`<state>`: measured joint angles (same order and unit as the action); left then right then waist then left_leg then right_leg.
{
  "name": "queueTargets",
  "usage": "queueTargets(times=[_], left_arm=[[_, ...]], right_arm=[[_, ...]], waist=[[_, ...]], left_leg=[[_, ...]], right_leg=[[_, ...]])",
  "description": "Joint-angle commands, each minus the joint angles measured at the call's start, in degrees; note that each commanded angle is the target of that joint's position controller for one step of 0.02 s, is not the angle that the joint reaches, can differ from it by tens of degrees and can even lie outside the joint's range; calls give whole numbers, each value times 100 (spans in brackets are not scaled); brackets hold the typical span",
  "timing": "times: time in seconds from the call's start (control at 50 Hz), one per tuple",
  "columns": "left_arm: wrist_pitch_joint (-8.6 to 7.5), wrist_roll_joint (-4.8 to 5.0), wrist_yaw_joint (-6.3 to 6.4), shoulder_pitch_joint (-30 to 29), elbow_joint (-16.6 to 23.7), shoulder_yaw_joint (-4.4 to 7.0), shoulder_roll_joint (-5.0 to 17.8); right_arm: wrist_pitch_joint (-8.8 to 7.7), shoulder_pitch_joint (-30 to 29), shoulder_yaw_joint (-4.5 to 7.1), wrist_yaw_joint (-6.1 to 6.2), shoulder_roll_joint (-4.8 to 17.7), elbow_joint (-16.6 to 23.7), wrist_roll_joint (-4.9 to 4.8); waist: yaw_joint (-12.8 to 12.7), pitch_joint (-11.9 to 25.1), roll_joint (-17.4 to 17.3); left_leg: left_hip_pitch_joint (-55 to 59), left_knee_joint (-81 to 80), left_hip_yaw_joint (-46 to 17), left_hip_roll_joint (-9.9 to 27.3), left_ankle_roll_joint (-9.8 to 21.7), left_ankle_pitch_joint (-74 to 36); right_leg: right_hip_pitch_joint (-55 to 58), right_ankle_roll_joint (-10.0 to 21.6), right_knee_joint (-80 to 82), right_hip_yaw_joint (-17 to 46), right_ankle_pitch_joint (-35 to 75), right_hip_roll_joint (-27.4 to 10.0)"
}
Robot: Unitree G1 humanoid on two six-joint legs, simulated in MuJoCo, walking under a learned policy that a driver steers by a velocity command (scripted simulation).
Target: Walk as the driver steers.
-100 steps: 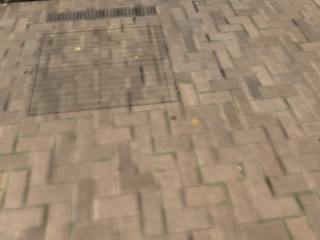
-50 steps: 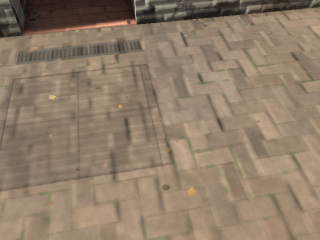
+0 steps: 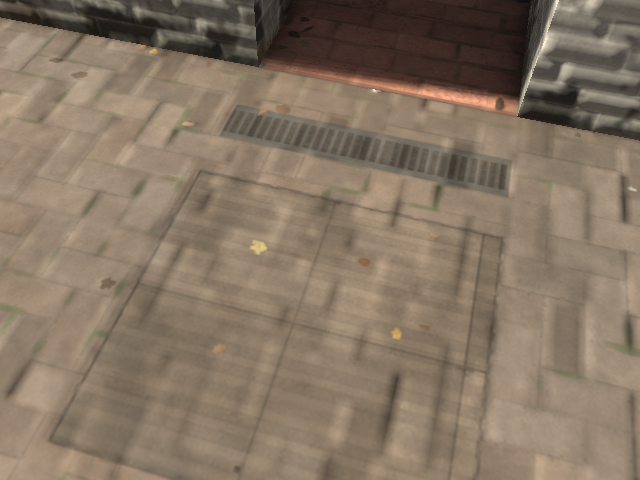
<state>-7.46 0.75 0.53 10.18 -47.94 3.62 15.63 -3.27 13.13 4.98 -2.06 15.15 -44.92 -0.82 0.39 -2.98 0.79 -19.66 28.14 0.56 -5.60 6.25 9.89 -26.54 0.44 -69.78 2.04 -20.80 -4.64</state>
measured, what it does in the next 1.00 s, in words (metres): walks ahead, turning left: right foot, then left foot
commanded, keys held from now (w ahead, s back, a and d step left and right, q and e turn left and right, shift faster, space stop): w+q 0.74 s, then w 0.04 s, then w+e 0.22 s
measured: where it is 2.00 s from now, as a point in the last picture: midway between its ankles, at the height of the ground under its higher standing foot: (219, 250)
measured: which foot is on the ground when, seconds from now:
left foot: down 0.00-0.38, up 0.40-0.86, down 0.88-1.00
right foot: up 0.00-0.34, down 0.36-0.90, up 0.92-1.00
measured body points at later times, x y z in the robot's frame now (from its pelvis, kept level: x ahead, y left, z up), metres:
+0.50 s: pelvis +0.28 -0.03 +0.00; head +0.31 -0.03 +0.45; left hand +0.36 +0.27 -0.09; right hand +0.45 -0.28 -0.12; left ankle +0.17 +0.07 -0.64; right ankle +0.36 -0.12 -0.73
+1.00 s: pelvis +0.50 +0.12 +0.00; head +0.53 +0.15 +0.45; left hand +0.41 +0.39 -0.14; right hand +0.78 -0.01 -0.09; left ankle +0.51 +0.23 -0.73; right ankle +0.47 -0.08 -0.64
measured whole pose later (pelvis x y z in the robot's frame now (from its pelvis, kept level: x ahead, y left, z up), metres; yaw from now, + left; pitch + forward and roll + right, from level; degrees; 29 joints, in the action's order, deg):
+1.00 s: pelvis +0.50 +0.12 +0.00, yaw +28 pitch +2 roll -1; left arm -4.4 2.4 -0.9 17.4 -50.8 3.1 17.2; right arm -3.6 8.3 2.9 -1.6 14.3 -37.4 0.1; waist -1.7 -2.7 1.1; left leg -22.2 31.5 3.9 0.1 2.7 11.3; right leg -20.8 0.7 -67.3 1.1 -24.6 -4.0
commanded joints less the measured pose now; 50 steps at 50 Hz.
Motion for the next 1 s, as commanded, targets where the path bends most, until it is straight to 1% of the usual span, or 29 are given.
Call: queueTargets(times=[0.02,0.08,0.16,0.24,0.3,0.32,0.34,0.36,0.38,0.4,0.42,0.44,0.46,0.48,0.5,0.54,0.6,0.7,0.76,0.8,0.84,0.86,0.88,0.9,0.92,0.94,0.96,0.98,1.0], left_arm=[[39,-116,21,201,416,189,584],[123,-185,58,-380,666,144,434],[80,-119,-19,-1217,939,62,272],[-9,-48,-137,-1699,1190,68,394],[-104,-30,-199,-1555,1234,130,575],[-131,-28,-190,-1269,1177,167,642],[-159,-61,-157,-699,1043,244,772],[-174,-160,-116,148,940,327,1024],[-110,-256,-74,1026,814,455,1462],[-53,-114,-123,1101,736,387,1184],[-3,-52,-98,803,836,265,712],[65,-71,-76,495,888,203,553],[99,-107,-82,248,850,163,480],[91,-141,-84,110,821,119,381],[74,-148,-95,42,784,119,380],[12,-108,-118,70,685,162,474],[-9,-116,-104,192,531,238,699],[106,-75,-45,402,360,266,897],[194,1,-42,714,217,291,1036],[260,80,-70,899,90,297,1099],[324,151,-72,869,-5,308,1260],[363,179,-61,787,-57,282,1285],[362,166,-45,815,-88,195,1128],[300,-2,-78,912,113,5,617],[162,53,-131,1257,129,-114,331],[98,248,-160,775,160,80,972],[95,309,-170,415,311,83,940],[131,201,-137,318,297,70,810],[214,107,-115,381,246,116,814]], right_arm=[[-147,-89,116,77,610,482,5],[-153,252,171,204,841,420,-17],[-82,631,158,284,817,358,-53],[-29,932,157,308,831,264,-85],[38,888,175,363,858,291,-78],[59,794,178,370,855,329,-73],[62,637,143,358,762,404,-69],[37,469,42,316,510,544,-3],[-6,1138,-53,321,186,632,-93],[-39,1422,-82,317,409,660,-139],[-7,1039,40,305,888,606,-169],[36,571,60,301,955,694,-108],[45,314,70,284,865,783,-32],[73,297,90,261,767,800,-24],[112,398,75,236,635,794,-73],[175,361,37,223,444,863,-86],[186,67,16,218,410,994,-41],[90,-782,-65,43,282,1176,-49],[82,-1276,-105,-55,231,1389,-68],[71,-1414,-111,-88,230,1509,-60],[56,-1131,-18,-82,432,1509,-9],[45,-428,103,-62,647,1317,14],[42,537,265,7,974,1006,34],[62,1463,402,134,1570,834,147],[24,1351,344,143,1681,897,133],[-20,1172,208,99,1191,906,134],[-50,902,138,95,987,833,116],[-87,521,81,71,796,775,89],[-138,226,24,58,570,778,85]], waist=[[-215,669,-156],[-80,443,-229],[259,317,-541],[439,265,-634],[292,309,-781],[134,384,-889],[-179,665,-880],[-593,1391,-601],[-550,2357,783],[-428,2466,1758],[-503,1597,989],[-479,963,433],[-337,512,215],[-178,338,306],[-81,271,459],[-44,229,493],[-75,242,306],[-401,81,246],[-577,-101,226],[-536,-174,246],[-177,38,438],[298,435,447],[761,1003,357],[955,1909,-608],[587,2801,-1503],[806,2309,-775],[637,1466,-747],[370,1019,-452],[173,771,-605]], left_leg=[[1002,-1501,-2016,1508,1127,-1521],[724,-1575,-1647,1298,1043,-1848],[687,-1438,-1518,1017,699,-1187],[1101,-1077,-2004,1211,614,-856],[1504,-610,-2484,1382,531,-970],[1517,-406,-2560,1352,474,-1247],[1388,95,-2449,1103,333,-1716],[770,1368,-2116,806,134,-1513],[-1211,3402,-1320,1,-341,272],[-2305,4401,-1251,122,-410,2422],[-2683,4878,-1286,482,-452,1982],[-2600,4874,-1004,701,-479,1502],[-2427,4596,-916,869,-479,1182],[-2193,4357,-904,1043,-455,991],[-1964,4214,-826,1133,-449,889],[-1977,4003,-708,1202,-495,669],[-2294,3397,-730,1270,-593,41],[-2068,1783,-293,1173,-546,-1192],[-1999,1193,-59,1084,-444,-995],[-1814,897,36,941,-282,-434],[-1075,591,272,614,-53,216],[-43,199,414,418,105,-14],[1589,112,324,435,262,-522],[3743,236,-1615,1954,803,-681],[4418,-620,-4109,3112,1538,-452],[3901,-761,-3512,2924,1242,-451],[3119,-814,-2460,2672,982,-697],[2356,-993,-1863,2378,780,-848],[1820,-1212,-1421,2179,666,-933]], right_leg=[[-880,-112,533,216,471,-304],[-1064,-328,1552,84,1258,-139],[-799,-314,3257,58,2491,228],[-618,-214,3993,143,2528,429],[-290,-50,4301,219,1901,504],[90,45,4400,155,1717,541],[944,207,4633,72,1842,542],[2439,562,4411,611,1886,-136],[4767,1403,4467,2689,1171,-1464],[5053,1636,5027,4312,87,-2069],[4306,1398,5164,3700,-517,-1894],[3429,1180,5283,2826,-187,-1646],[2641,1098,5486,2245,351,-1394],[2185,1011,5647,1767,748,-1179],[1871,971,5808,1379,983,-1032],[1702,1063,6024,846,1512,-981],[1948,1141,6111,305,2256,-1055],[2286,886,6067,-623,2550,-895],[2646,840,6000,-789,2554,-1058],[2879,845,5853,-768,2987,-1216],[3036,816,5229,-805,4719,-1266],[2910,712,4392,-955,5467,-1124],[2140,532,3221,-1083,5213,-865],[233,213,1057,-1123,2612,-335],[-1029,48,-534,-166,-1297,525],[-1499,88,-871,502,-1144,267],[-1693,122,-668,349,-748,21],[-1528,90,-236,273,-309,-218],[-1279,52,38,284,30,-370]])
